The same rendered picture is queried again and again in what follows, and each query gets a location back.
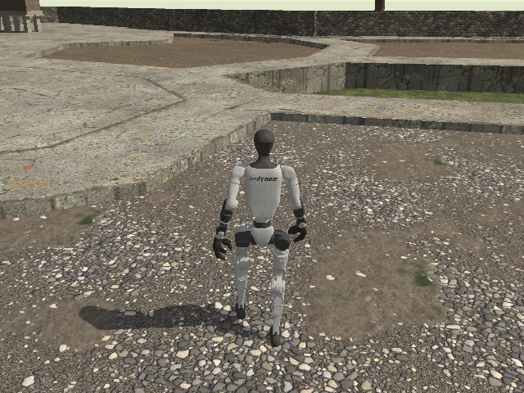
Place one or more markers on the robot right upper arm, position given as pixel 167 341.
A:
pixel 292 186

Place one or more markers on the right robot foot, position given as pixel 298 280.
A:
pixel 275 340

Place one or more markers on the right robot hand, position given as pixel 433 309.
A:
pixel 295 229

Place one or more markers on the robot left upper arm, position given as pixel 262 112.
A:
pixel 237 172

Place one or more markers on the right robot forearm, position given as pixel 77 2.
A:
pixel 300 216

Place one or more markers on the left robot hand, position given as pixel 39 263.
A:
pixel 217 247

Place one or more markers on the left robot forearm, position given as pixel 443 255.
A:
pixel 224 221

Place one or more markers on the robot torso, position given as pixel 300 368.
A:
pixel 262 193

